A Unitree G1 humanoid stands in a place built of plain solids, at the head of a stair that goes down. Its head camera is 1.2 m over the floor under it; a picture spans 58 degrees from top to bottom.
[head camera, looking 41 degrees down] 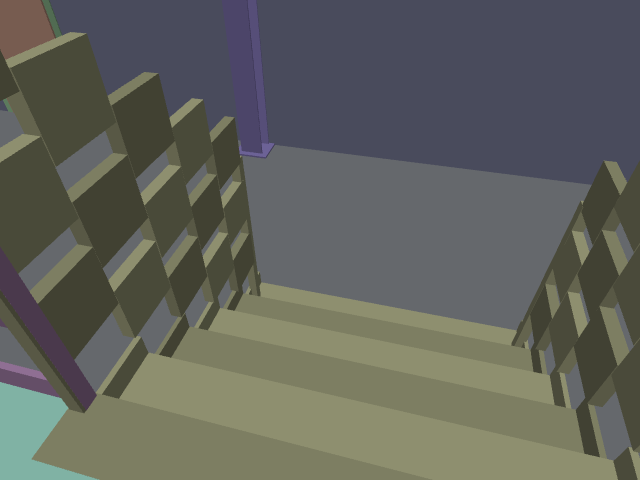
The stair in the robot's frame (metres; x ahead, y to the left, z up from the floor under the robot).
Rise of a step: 0.17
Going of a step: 0.26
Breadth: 1.62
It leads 14 degrees to the right of straight ahead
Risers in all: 6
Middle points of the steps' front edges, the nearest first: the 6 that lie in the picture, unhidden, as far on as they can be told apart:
0.50 -0.06 0.00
0.75 -0.13 -0.17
1.00 -0.19 -0.34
1.25 -0.26 -0.51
1.50 -0.32 -0.68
1.76 -0.38 -0.86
